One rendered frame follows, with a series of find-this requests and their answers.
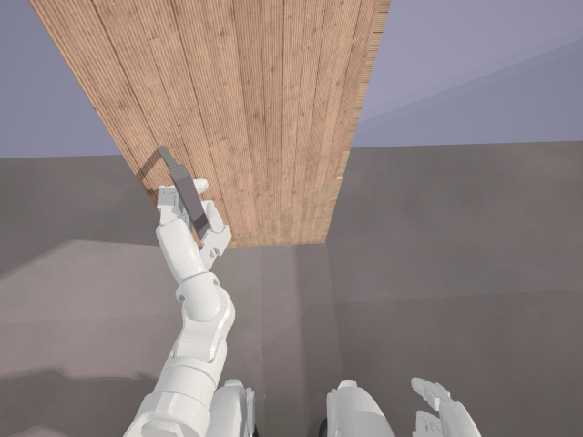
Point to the handle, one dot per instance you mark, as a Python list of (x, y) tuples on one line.
[(187, 192)]

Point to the left robot hand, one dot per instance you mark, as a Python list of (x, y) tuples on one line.
[(174, 234)]

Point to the left robot forearm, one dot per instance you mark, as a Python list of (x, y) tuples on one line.
[(179, 405)]

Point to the robot left thigh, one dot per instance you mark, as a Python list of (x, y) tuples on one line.
[(232, 412)]

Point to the robot right thigh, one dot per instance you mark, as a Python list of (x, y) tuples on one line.
[(352, 412)]

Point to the cupboard door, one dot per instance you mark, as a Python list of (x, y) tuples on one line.
[(255, 96)]

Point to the robot thigh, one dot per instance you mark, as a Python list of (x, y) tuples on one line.
[(232, 412), (352, 412)]

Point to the right robot hand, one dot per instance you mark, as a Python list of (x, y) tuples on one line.
[(454, 420)]

